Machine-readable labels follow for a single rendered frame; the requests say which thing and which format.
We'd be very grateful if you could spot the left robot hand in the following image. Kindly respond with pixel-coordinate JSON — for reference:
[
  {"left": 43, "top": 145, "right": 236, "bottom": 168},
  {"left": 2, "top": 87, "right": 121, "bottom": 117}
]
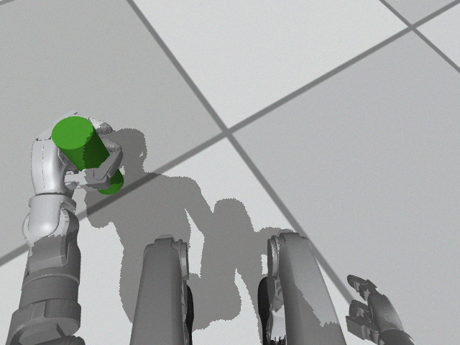
[{"left": 31, "top": 110, "right": 123, "bottom": 198}]

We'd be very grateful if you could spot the right robot hand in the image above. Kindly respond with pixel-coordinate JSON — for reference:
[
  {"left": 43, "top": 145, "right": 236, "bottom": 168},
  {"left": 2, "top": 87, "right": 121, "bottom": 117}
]
[{"left": 346, "top": 275, "right": 404, "bottom": 345}]

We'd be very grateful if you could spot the right robot arm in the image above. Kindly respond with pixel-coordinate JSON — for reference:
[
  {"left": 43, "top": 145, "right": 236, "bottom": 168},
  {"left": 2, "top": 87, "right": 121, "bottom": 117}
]
[{"left": 378, "top": 329, "right": 416, "bottom": 345}]

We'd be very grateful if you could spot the left robot arm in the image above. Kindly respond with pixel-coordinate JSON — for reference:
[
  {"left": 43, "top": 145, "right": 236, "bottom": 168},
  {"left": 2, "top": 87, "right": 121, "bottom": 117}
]
[{"left": 5, "top": 193, "right": 86, "bottom": 345}]

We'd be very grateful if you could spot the right robot foot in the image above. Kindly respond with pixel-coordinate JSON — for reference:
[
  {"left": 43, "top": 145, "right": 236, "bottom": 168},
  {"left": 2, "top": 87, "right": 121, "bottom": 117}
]
[{"left": 258, "top": 277, "right": 286, "bottom": 345}]

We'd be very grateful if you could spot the can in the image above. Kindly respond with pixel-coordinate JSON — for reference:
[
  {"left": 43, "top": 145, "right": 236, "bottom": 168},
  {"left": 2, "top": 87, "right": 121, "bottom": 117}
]
[{"left": 52, "top": 116, "right": 124, "bottom": 195}]

